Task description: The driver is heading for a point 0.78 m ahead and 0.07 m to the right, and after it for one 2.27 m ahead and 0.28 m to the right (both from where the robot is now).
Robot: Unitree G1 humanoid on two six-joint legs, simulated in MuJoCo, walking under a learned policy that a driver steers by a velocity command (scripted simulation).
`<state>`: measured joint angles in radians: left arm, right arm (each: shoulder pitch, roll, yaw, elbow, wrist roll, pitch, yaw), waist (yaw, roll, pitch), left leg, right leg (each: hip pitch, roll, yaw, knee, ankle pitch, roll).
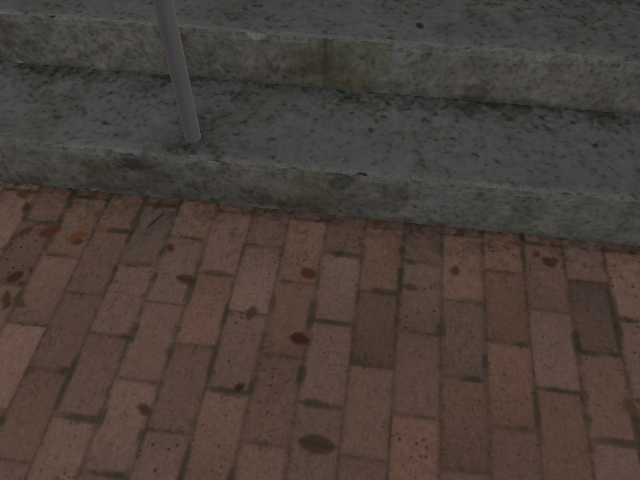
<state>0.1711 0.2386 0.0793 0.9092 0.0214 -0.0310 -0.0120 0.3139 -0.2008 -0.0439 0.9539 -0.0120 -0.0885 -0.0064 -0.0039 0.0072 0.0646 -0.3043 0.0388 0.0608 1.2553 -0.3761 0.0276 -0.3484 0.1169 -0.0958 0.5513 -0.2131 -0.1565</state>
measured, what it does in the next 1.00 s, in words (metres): walks ahead, turning right: left foot, then right foot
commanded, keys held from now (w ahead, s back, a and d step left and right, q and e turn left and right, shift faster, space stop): w+e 0.48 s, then w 0.38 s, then w+q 0.14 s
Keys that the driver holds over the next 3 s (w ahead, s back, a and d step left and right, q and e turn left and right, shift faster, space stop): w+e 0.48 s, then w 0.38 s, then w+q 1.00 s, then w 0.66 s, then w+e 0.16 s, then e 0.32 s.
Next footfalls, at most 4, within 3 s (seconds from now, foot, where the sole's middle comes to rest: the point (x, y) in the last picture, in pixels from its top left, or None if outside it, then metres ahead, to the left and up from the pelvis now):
0.44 left None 0.45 0.08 -0.76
0.94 right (442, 416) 0.59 -0.23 -0.76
1.46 left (378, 295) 0.89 -0.11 -0.76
2.08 right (441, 145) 1.25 -0.28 -0.60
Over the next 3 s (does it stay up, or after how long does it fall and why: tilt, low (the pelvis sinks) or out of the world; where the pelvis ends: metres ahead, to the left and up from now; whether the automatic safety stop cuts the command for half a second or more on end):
stays up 1.53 -0.07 0.31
